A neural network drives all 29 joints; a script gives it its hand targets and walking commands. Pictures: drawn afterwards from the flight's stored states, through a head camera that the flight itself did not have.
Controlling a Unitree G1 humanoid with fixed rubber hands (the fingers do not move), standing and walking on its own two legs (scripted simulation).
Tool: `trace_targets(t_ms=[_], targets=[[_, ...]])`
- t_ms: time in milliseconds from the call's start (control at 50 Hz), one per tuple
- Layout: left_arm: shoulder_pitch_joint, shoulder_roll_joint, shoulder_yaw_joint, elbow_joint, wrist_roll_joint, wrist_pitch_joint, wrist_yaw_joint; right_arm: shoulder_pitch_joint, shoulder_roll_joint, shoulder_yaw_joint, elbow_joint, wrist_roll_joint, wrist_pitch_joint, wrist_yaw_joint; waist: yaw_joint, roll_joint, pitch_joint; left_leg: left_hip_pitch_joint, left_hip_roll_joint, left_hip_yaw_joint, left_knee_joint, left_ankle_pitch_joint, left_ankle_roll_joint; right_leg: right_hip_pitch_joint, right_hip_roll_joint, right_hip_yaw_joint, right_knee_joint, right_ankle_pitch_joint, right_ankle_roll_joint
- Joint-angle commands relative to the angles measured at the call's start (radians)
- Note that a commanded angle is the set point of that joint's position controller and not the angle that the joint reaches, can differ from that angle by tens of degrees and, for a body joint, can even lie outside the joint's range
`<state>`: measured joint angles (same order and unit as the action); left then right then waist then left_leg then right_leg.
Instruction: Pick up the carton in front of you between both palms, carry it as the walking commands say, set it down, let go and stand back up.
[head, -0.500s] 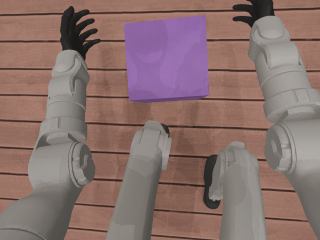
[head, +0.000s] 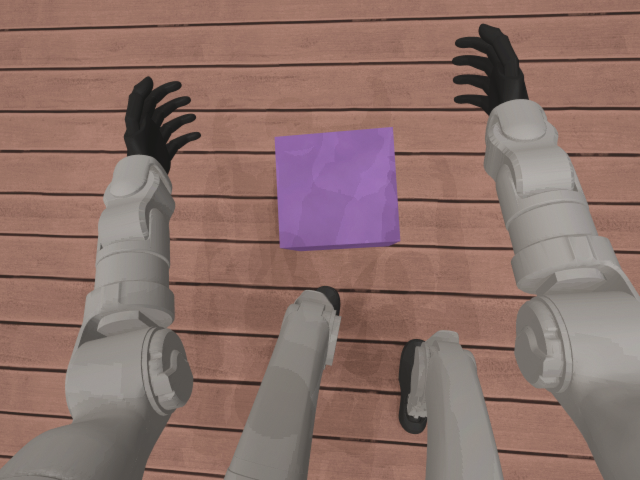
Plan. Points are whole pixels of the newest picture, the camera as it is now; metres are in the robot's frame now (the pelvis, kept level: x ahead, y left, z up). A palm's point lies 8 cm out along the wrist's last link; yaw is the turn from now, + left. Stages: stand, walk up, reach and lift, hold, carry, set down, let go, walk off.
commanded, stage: set down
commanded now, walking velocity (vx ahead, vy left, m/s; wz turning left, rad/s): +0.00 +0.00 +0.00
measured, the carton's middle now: (339, 198) +0.45 +0.13 -0.47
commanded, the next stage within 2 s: let go in 0.04 s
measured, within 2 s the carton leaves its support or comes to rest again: neither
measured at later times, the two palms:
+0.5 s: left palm (77, 220) +0.32 +0.30 +0.03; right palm (609, 220) +0.40 -0.11 +0.02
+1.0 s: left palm (69, 347) +0.25 +0.22 +0.11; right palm out of the picture +0.29 -0.23 +0.11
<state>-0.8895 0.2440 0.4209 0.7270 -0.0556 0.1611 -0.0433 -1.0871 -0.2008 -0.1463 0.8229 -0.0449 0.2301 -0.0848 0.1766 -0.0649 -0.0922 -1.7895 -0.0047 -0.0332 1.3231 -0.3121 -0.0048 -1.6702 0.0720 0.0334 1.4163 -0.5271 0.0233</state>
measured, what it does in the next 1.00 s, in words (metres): rises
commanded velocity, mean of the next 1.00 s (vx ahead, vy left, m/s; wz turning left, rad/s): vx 0.00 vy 0.00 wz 0.00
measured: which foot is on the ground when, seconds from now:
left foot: down 0.00-1.00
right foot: down 0.00-1.00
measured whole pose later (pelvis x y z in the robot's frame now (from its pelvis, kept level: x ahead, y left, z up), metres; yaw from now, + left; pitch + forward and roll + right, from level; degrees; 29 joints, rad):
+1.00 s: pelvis +0.10 -0.02 +0.18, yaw +3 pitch +2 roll +1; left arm 0.24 0.22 0.04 0.42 -0.01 0.06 -0.07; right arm 0.19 -0.19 -0.05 0.46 -0.03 0.04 0.02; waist 0.02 -0.02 0.05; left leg -0.28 -0.02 -0.03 0.42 -0.18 -0.02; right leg -0.16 0.02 0.05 0.46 -0.34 -0.02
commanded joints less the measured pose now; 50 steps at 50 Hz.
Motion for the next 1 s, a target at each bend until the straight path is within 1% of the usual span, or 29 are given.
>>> trace_targets(t_ms=[0, 60, 120, 160, 220, 300, 360, 420, 460, 540, 640, 700, 780, 860, 920, 980], targets=[[-0.145, 0.128, 0.024, -0.085, 0.016, -0.033, -0.004, -0.22, -0.055, -0.009, -0.082, -0.01, -0.033, 0.009, 0.071, -0.019, -0.896, 0.839, -0.035, 0.107, -0.14, 0.381, -0.045, 0.276, 0.053, -0.071, -0.235, 0.139, 0.012], [-0.119, 0.11, 0.022, -0.075, 0.038, -0.049, -0.013, -0.177, -0.042, -0.028, -0.07, -0.03, -0.046, 0.01, 0.054, -0.018, -0.881, 0.882, -0.033, 0.101, -0.191, 0.385, -0.042, 0.317, 0.048, -0.067, -0.296, 0.158, 0.016], [-0.041, 0.103, 0.007, -0.089, 0.064, -0.058, -0.031, -0.075, -0.015, -0.045, -0.093, -0.057, -0.055, -0.005, 0.041, -0.015, -0.922, 0.98, -0.037, 0.098, -0.239, 0.434, -0.037, 0.392, 0.049, -0.062, -0.363, 0.21, 0.025], [0.04, 0.104, -0.012, -0.114, 0.082, -0.064, -0.045, 0.02, 0.014, -0.052, -0.13, -0.074, -0.06, -0.02, 0.036, -0.01, -0.945, 1.062, -0.04, 0.093, -0.272, 0.479, -0.032, 0.446, 0.051, -0.058, -0.411, 0.251, 0.031], [0.173, 0.106, -0.053, -0.17, 0.101, -0.071, -0.066, 0.177, 0.066, -0.052, -0.217, -0.094, -0.072, -0.049, 0.024, 0.003, -0.935, 1.186, -0.043, 0.08, -0.327, 0.518, -0.02, 0.521, 0.05, -0.054, -0.484, 0.288, 0.039], [0.318, 0.122, -0.128, -0.241, 0.099, -0.085, -0.09, 0.343, 0.109, -0.034, -0.355, -0.092, -0.094, -0.075, 0.01, 0.039, -0.803, 1.325, -0.037, 0.048, -0.414, 0.472, -0.004, 0.58, 0.042, -0.051, -0.576, 0.24, 0.039], [0.428, 0.113, -0.18, -0.272, 0.087, -0.099, -0.101, 0.451, 0.112, -0.026, -0.411, -0.085, -0.117, -0.076, -0.008, 0.072, -0.687, 1.41, -0.028, 0.017, -0.48, 0.407, -0.001, 0.606, 0.031, -0.051, -0.633, 0.19, 0.03], [0.552, 0.097, -0.226, -0.291, 0.074, -0.116, -0.102, 0.568, 0.101, -0.021, -0.409, -0.076, -0.145, -0.059, -0.026, 0.097, -0.591, 1.484, -0.017, -0.012, -0.537, 0.371, -0.003, 0.641, 0.022, -0.05, -0.675, 0.171, 0.018], [0.634, 0.084, -0.254, -0.305, 0.062, -0.126, -0.097, 0.65, 0.09, -0.017, -0.391, -0.07, -0.164, -0.042, -0.039, 0.107, -0.539, 1.538, -0.009, -0.032, -0.57, 0.377, -0.006, 0.676, 0.017, -0.048, -0.698, 0.172, 0.009], [0.79, 0.061, -0.306, -0.348, 0.039, -0.143, -0.077, 0.807, 0.063, -0.009, -0.358, -0.062, -0.195, -0.01, -0.061, 0.123, -0.453, 1.655, 0.007, -0.057, -0.622, 0.452, -0.012, 0.759, 0.011, -0.043, -0.75, 0.191, -0.008], [0.964, 0.039, -0.356, -0.413, 0.028, -0.159, -0.048, 0.978, 0.022, 0.002, -0.357, -0.051, -0.226, 0.027, -0.083, 0.138, -0.348, 1.781, 0.016, -0.056, -0.689, 0.576, -0.02, 0.905, 0.007, -0.04, -0.85, 0.245, -0.027], [1.03, 0.04, -0.37, -0.428, 0.026, -0.164, -0.032, 1.048, 0.0, 0.015, -0.37, -0.041, -0.242, 0.045, -0.097, 0.121, -0.263, 1.811, 0.008, -0.042, -0.738, 0.582, -0.024, 1.015, -0.001, -0.037, -0.917, 0.284, -0.031], [1.073, 0.052, -0.373, -0.427, 0.025, -0.16, -0.026, 1.124, -0.013, 0.044, -0.395, -0.025, -0.248, 0.067, -0.123, 0.058, -0.147, 1.796, -0.018, -0.008, -0.808, 0.496, -0.022, 1.187, -0.02, -0.022, -0.992, 0.36, -0.022], [1.096, 0.062, -0.365, -0.414, 0.03, -0.143, -0.027, 1.2, -0.034, 0.062, -0.422, -0.004, -0.231, 0.088, -0.151, 0.012, -0.057, 1.803, -0.035, 0.013, -0.854, 0.432, -0.018, 1.289, -0.038, -0.005, -1.042, 0.426, -0.01], [1.104, 0.071, -0.355, -0.401, 0.038, -0.126, -0.028, 1.241, -0.047, 0.075, -0.446, 0.014, -0.211, 0.106, -0.163, 0.006, -0.007, 1.821, -0.048, 0.025, -0.873, 0.401, -0.013, 1.329, -0.052, 0.006, -1.066, 0.469, -0.002], [1.112, 0.077, -0.346, -0.39, 0.051, -0.107, -0.027, 1.26, -0.055, 0.092, -0.467, 0.032, -0.192, 0.121, -0.163, 0.006, 0.046, 1.851, -0.065, 0.034, -0.878, 0.374, -0.011, 1.329, -0.072, 0.02, -1.089, 0.487, -0.001]])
